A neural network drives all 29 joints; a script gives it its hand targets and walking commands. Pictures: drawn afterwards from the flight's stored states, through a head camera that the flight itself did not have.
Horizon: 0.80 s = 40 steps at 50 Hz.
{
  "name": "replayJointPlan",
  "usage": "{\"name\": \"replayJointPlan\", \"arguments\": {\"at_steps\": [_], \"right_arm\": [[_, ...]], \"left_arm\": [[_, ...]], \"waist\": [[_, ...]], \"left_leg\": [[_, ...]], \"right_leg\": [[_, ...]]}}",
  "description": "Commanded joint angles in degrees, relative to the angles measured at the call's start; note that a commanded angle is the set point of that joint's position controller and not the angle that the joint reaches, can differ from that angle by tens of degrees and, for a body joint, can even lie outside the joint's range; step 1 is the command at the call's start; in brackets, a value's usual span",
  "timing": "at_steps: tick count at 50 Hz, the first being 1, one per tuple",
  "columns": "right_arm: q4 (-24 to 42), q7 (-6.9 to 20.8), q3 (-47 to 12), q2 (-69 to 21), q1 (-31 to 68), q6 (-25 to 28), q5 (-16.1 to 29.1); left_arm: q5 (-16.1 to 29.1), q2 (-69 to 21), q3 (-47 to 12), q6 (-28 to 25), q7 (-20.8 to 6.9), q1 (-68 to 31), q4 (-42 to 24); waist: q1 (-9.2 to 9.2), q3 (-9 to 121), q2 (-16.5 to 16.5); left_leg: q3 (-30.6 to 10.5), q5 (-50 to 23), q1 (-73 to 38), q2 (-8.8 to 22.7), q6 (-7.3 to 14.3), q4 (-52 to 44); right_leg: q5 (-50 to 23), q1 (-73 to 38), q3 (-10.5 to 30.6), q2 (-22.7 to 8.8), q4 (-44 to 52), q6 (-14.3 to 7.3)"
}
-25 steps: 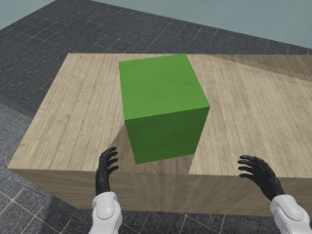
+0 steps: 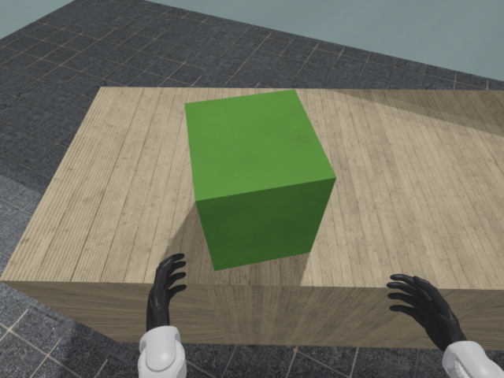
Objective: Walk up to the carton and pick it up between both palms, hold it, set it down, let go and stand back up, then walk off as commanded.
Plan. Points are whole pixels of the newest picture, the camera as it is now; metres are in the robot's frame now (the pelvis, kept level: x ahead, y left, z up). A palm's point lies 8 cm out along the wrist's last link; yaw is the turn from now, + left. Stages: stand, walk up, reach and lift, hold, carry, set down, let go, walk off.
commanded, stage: set down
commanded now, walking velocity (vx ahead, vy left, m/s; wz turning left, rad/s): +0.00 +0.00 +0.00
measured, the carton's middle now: (252, 184) +0.46 +0.08 +0.00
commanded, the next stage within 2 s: let go in 1.58 s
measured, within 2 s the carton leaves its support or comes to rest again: neither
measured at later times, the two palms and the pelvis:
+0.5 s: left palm (152, 318) +0.21 +0.20 -0.03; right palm (445, 330) +0.24 -0.24 -0.04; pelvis +0.02 +0.00 +0.00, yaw +0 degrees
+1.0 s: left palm (143, 325) +0.20 +0.22 -0.04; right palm (442, 337) +0.23 -0.24 -0.05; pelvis +0.02 +0.00 +0.00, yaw +0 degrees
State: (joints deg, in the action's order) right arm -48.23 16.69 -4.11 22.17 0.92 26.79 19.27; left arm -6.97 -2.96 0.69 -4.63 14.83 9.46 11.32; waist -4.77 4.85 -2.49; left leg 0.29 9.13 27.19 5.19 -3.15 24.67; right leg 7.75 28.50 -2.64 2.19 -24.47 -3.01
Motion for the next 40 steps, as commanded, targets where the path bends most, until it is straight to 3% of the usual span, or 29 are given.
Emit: {"name": "replayJointPlan", "arguments": {"at_steps": [1, 2, 3, 4, 5, 6, 10, 11, 12, 13, 14, 15, 17, 19, 20, 22, 23, 24, 27, 28, 29, 30, 31, 32, 33, 35, 36, 37, 40], "right_arm": [[13.3, -1.8, 3.3, 15.6, -3.0, 0.6, 3.4], [14.9, -2.0, 1.6, 14.0, -3.6, 0.7, 4.5], [14.1, -1.8, 2.6, 15.2, -4.0, 0.6, 3.7], [11.9, -1.8, 2.5, 14.5, -5.4, 0.2, 4.0], [14.0, -1.3, 3.0, 15.5, -4.6, 0.6, 4.9], [11.1, -2.1, 2.6, 14.8, -4.2, 0.1, 3.7], [15.2, -3.0, 3.2, 13.3, -3.6, -0.3, 2.4], [9.9, -3.5, 2.1, 11.2, -5.4, -1.7, 0.9], [13.2, -3.4, 2.6, 11.1, -5.0, -1.5, 1.6], [14.7, -3.8, 2.3, 10.9, -4.2, -1.7, 0.9], [11.1, -4.1, 1.7, 10.3, -6.8, -1.2, 1.1], [13.9, -3.9, 1.6, 10.5, -6.3, -1.0, 1.5], [10.2, -3.2, 2.6, 11.7, -8.2, -0.6, 2.5], [13.4, -4.2, 1.8, 10.3, -6.9, -0.4, 1.4], [13.4, -4.1, 1.5, 9.6, -6.2, -1.1, 1.3], [12.2, -4.7, 1.3, 9.4, -7.9, -1.9, 0.5], [13.1, -4.8, 1.1, 8.3, -7.2, -1.3, 0.4], [13.9, -4.5, 2.1, 9.7, -6.3, -1.4, 0.8], [12.8, -4.8, 1.0, 8.7, -7.9, -1.8, 1.3], [12.1, -5.0, 0.7, 7.7, -8.9, -2.1, 0.3], [14.7, -5.5, 0.8, 7.5, -7.6, -2.0, -0.3], [13.2, -6.1, 0.3, 6.3, -8.7, -2.3, -1.2], [15.2, -5.5, 1.1, 8.4, -8.3, -1.7, -0.3], [14.8, -6.4, 0.8, 6.3, -7.8, -2.1, -1.3], [15.8, -6.3, 0.5, 5.9, -8.8, -2.0, -1.2], [12.4, -6.6, 0.4, 5.6, -9.2, -2.4, -1.0], [11.9, -7.0, 0.1, 5.6, -9.8, -3.2, -1.7], [14.3, -6.5, 0.5, 6.1, -8.4, -2.9, -1.2], [13.4, -8.0, 1.5, 3.4, -6.8, -5.1, -3.8]], "left_arm": [[6.8, 2.1, -1.2, -0.3, -1.2, 4.4, -10.5], [6.8, 1.9, -1.3, -0.3, -1.3, 4.8, -11.9], [7.5, 1.8, -2.3, -0.7, -1.4, 4.7, -11.4], [6.0, 1.2, -2.7, 0.2, -1.7, 6.4, -10.9], [6.4, 0.4, -2.6, -0.5, -1.1, 5.8, -14.4], [7.0, 1.7, -2.8, -0.3, -1.5, 5.4, -12.9], [7.3, 3.2, -1.1, -0.1, -2.4, 4.9, -10.5], [6.3, 4.2, -0.8, 0.7, -3.1, 4.5, -5.0], [6.8, 3.0, -0.4, 0.7, -3.1, 4.8, -7.9], [7.5, 4.9, -0.7, 0.7, -3.4, 4.0, -8.0], [6.2, 4.1, -0.1, 0.7, -3.7, 6.5, -6.8], [6.1, 4.7, -1.1, 0.6, -3.6, 5.5, -9.9], [6.1, 3.2, -2.9, 0.7, -3.5, 8.8, -10.3], [6.2, 5.6, -0.9, 0.1, -4.0, 7.1, -10.1], [6.1, 5.4, -1.2, 0.5, -4.0, 6.5, -8.4], [5.1, 6.1, -0.4, 1.3, -4.9, 7.9, -5.7], [5.4, 6.6, 0.6, 1.2, -5.0, 7.6, -5.9], [6.2, 6.2, -1.1, 0.8, -4.7, 6.3, -8.8], [6.1, 6.3, -0.3, 1.2, -5.2, 7.5, -7.2], [5.6, 6.0, 0.1, 1.7, -5.7, 8.3, -3.9], [6.8, 7.2, 0.1, 1.3, -6.1, 8.3, -4.2], [6.1, 8.1, 1.1, 1.4, -6.6, 6.9, -3.7], [5.7, 7.2, 1.9, 1.4, -5.8, 9.1, -6.0], [6.1, 8.1, 1.5, 1.5, -6.2, 7.5, -5.6], [6.2, 8.1, 1.7, 1.1, -6.1, 7.5, -5.4], [6.0, 8.3, 2.3, 1.4, -6.8, 7.5, -3.7], [6.1, 7.6, 1.7, 2.3, -7.1, 8.5, -1.3], [6.1, 7.5, 2.0, 2.1, -6.6, 7.7, -4.6], [6.9, 9.7, 0.7, 3.7, -7.7, 4.9, -2.2]], "waist": [[2.78, 13.0, -6.7], [2.28, 14.3, -4.3], [2.97, 12.7, -5.7], [3.13, 13.0, -3.7], [2.71, 14.4, -2.8], [3.17, 12.0, -2.6], [3.32, 11.4, -5.7], [3.72, 8.7, -6.2], [2.73, 11.2, -5.6], [3.70, 11.2, -5.3], [3.12, 10.7, -3.5], [3.40, 12.8, -2.2], [3.31, 13.0, 0.3], [3.63, 12.0, -2.5], [2.94, 11.3, -2.7], [3.38, 9.5, -2.2], [2.83, 10.4, -3.5], [3.04, 10.4, -2.9], [3.05, 10.6, -1.2], [3.00, 9.5, -1.9], [2.59, 10.1, -3.7], [3.10, 10.1, -3.5], [1.65, 11.4, -3.6], [2.85, 10.5, -2.9], [2.05, 10.7, -2.0], [2.93, 9.0, -3.2], [2.59, 7.7, -4.2], [1.23, 8.6, -3.7], [2.51, 5.6, -3.4]], "left_leg": [[2.6, -1.7, -16.4, -4.9, 3.5, -2.2], [2.8, -3.9, -16.6, -5.2, 3.5, -2.3], [2.8, -3.3, -17.5, -5.0, 3.2, -2.3], [2.6, -3.9, -18.2, -5.2, 3.3, -2.6], [2.1, -5.8, -19.2, -4.8, 2.8, -2.5], [2.6, -4.1, -17.3, -5.4, 3.1, -2.4], [2.7, -1.2, -14.7, -5.5, 3.6, -2.7], [3.4, 0.6, -15.5, -6.0, 3.8, -3.1], [3.3, -1.0, -15.8, -5.6, 3.8, -3.5], [2.7, -1.9, -16.2, -5.6, 3.8, -3.1], [3.5, -4.5, -17.2, -5.9, 3.2, -3.1], [2.6, -4.4, -18.0, -6.0, 3.7, -2.6], [2.4, -7.3, -21.8, -5.4, 2.8, -3.1], [3.2, -6.3, -17.4, -6.2, 3.4, -3.0], [2.8, -3.3, -17.8, -5.9, 3.6, -3.1], [3.2, -4.1, -17.0, -6.3, 3.8, -3.4], [3.5, -4.3, -15.9, -6.1, 4.0, -3.4], [3.1, -2.8, -16.8, -5.8, 3.9, -3.7], [2.5, -5.1, -16.9, -5.8, 3.7, -3.8], [3.1, -5.4, -17.1, -5.8, 3.7, -3.9], [3.1, -5.7, -15.7, -6.2, 3.7, -3.9], [3.3, -4.3, -15.7, -6.7, 3.9, -3.4], [3.0, -7.2, -16.5, -5.8, 3.4, -3.8], [3.6, -4.9, -15.0, -6.4, 3.6, -3.9], [3.1, -5.0, -15.0, -6.2, 3.7, -3.5], [3.2, -4.8, -15.2, -6.3, 4.0, -4.4], [3.2, -3.3, -15.1, -6.3, 4.3, -4.4], [2.6, -2.7, -14.7, -5.8, 4.2, -4.6], [3.1, 0.7, -16.2, -6.0, 4.4, -5.4]], "right_leg": [[3.7, -21.8, 6.5, -2.3, 4.7, 0.0], [0.3, -24.3, 7.2, -2.7, 4.3, -0.1], [1.0, -22.5, 5.5, -2.0, 4.1, 0.0], [0.6, -22.5, 5.8, -1.9, 4.7, -0.2], [-0.3, -21.8, 3.9, -0.6, 4.1, -1.1], [2.1, -23.0, 5.8, -2.0, 5.0, -0.1], [3.5, -24.3, 7.4, -2.6, 4.9, 0.3], [5.1, -24.1, 7.2, -2.9, 5.6, 0.5], [5.1, -23.9, 7.6, -3.0, 5.7, 0.7], [1.9, -23.3, 7.2, -2.9, 5.2, 0.6], [-0.4, -24.6, 6.1, -2.6, 5.1, 0.7], [-3.5, -24.5, 6.4, -2.7, 4.0, 0.6], [-4.2, -22.5, 3.5, -0.3, 4.8, -0.8], [-5.6, -26.5, 5.2, -1.5, 4.5, 0.2], [-1.4, -25.0, 5.1, -1.3, 4.5, 0.1], [-3.3, -25.9, 6.4, -2.1, 5.0, 0.5], [-5.4, -28.2, 6.1, -2.4, 4.3, 0.5], [-1.3, -25.6, 5.7, -1.8, 4.5, 0.8], [-4.8, -26.3, 5.8, -1.5, 4.2, 0.6], [-5.9, -27.3, 5.6, -2.0, 4.6, 0.7], [-6.2, -27.4, 6.6, -2.4, 5.1, 1.2], [-6.8, -28.8, 7.7, -3.1, 4.7, 1.4], [-7.4, -28.4, 6.1, -2.3, 4.0, 1.5], [-5.5, -29.0, 7.4, -3.3, 5.2, 1.9], [-5.8, -29.3, 8.1, -3.5, 4.6, 2.0], [-7.8, -29.5, 6.8, -2.5, 4.5, 2.2], [-3.8, -28.7, 7.9, -3.4, 5.5, 2.1], [-0.8, -27.8, 7.9, -3.3, 5.2, 2.1], [5.6, -25.3, 6.9, -2.9, 6.9, 1.7]]}}
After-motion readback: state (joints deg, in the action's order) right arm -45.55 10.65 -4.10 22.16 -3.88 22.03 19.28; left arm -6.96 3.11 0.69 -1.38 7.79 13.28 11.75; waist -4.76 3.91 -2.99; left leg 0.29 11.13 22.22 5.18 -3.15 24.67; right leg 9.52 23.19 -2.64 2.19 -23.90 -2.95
